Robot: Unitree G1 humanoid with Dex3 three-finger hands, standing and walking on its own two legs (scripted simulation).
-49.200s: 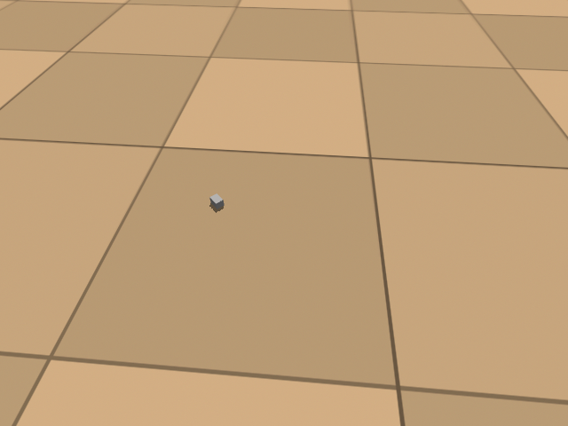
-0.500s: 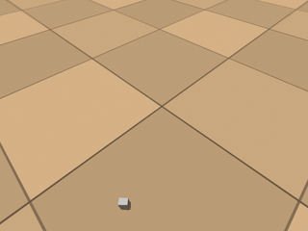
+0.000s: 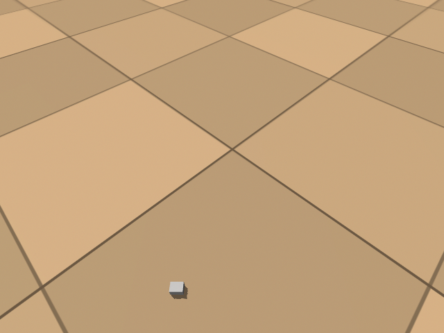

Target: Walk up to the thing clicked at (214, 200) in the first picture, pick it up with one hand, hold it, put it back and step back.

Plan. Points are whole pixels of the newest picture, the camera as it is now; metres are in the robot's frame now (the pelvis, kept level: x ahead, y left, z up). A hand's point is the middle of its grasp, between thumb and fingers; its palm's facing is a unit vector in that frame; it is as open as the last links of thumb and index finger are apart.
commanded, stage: step back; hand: left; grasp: from above
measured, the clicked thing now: (177, 288) +0.45 +0.22 -0.76
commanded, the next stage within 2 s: none
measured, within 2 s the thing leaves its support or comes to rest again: neither
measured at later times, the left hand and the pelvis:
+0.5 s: hand out of the picture +0.05 +0.31 -0.18, palm faces -0.07 -0.92 -0.38, open 7.4 cm; pelvis -0.08 +0.05 -0.02, yaw -3 degrees
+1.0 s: hand out of the picture -0.07 +0.32 -0.16, palm faces -0.01 -0.92 -0.40, open 7.4 cm; pelvis -0.21 +0.06 -0.03, yaw +0 degrees
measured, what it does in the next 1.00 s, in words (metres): walks backwards: right foot, then left foot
